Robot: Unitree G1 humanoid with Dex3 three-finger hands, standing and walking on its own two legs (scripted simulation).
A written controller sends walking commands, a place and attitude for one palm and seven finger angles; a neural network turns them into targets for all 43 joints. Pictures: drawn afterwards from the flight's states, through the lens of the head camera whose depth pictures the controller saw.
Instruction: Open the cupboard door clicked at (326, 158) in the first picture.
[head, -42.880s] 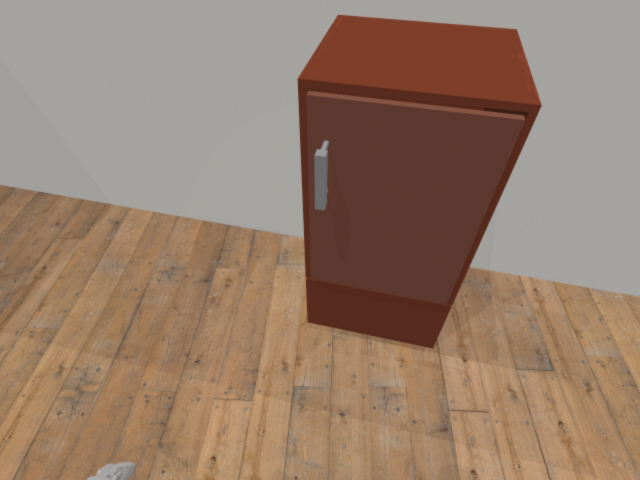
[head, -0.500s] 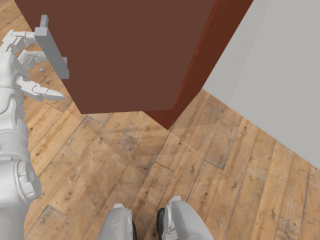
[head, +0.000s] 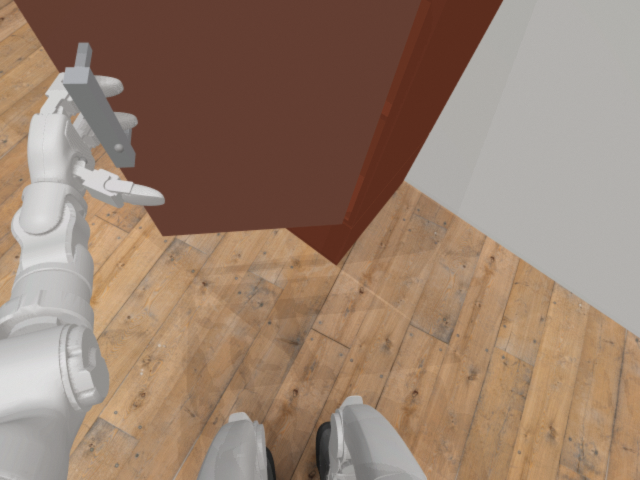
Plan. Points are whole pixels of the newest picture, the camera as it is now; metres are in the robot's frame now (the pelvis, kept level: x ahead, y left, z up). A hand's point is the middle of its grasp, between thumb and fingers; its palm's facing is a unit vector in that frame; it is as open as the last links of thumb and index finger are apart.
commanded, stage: slide the fingers in behind the handle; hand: left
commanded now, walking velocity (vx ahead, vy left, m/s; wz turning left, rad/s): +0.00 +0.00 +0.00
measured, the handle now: (106, 110) +0.56 +0.23 +0.04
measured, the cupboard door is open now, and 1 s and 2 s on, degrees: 44 45 55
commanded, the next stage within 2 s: close the thumb around the handle in 0.70 s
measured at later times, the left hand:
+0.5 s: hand (121, 150) +0.50 +0.20 +0.05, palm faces +0.06 -1.00 -0.03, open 14.2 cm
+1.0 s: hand (122, 149) +0.50 +0.20 +0.05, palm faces +0.05 -1.00 -0.02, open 13.1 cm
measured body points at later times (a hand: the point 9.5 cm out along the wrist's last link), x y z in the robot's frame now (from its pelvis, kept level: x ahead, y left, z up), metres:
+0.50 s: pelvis +0.00 +0.00 +0.00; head +0.15 +0.03 +0.43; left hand +0.49 +0.26 +0.05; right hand +0.02 -0.26 -0.11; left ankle +0.00 +0.07 -0.64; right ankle +0.03 -0.10 -0.64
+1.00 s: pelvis +0.00 +0.00 +0.00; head +0.15 +0.04 +0.42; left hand +0.49 +0.26 +0.05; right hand +0.02 -0.26 -0.11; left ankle +0.00 +0.07 -0.64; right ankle +0.03 -0.10 -0.64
